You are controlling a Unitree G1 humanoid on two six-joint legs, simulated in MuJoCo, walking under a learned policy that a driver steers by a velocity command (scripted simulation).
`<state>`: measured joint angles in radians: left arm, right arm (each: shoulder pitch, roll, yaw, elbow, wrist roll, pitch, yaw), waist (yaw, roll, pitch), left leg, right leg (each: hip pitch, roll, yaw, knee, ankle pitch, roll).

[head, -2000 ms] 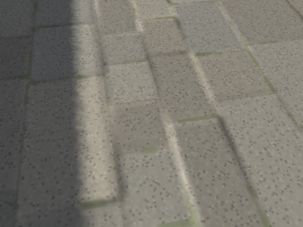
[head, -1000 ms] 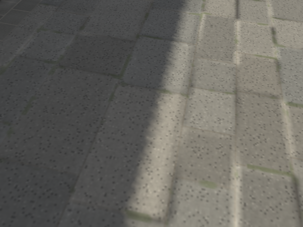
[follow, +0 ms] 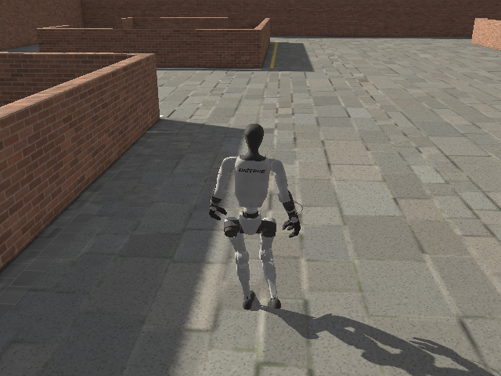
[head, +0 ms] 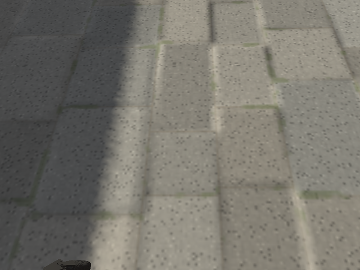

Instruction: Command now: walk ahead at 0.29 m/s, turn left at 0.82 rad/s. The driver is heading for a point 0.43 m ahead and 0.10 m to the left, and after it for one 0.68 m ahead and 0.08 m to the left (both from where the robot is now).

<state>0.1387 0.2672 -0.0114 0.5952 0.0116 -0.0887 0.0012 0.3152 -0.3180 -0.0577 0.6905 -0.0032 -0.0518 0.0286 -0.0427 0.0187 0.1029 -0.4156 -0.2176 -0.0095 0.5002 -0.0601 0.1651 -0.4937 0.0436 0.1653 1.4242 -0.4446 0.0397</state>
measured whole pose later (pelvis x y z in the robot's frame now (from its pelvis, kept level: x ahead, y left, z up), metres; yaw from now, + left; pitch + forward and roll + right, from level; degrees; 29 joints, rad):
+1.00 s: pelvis +0.16 -0.05 +0.02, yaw +46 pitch +1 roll -1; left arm 0.21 0.30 0.08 0.76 -0.01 0.04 0.01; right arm 0.14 -0.21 -0.02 0.64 -0.04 0.01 -0.03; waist 0.03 -0.06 0.02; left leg -0.23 -0.02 0.03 0.48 -0.26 0.05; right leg -0.48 -0.05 -0.01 0.92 -0.31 0.08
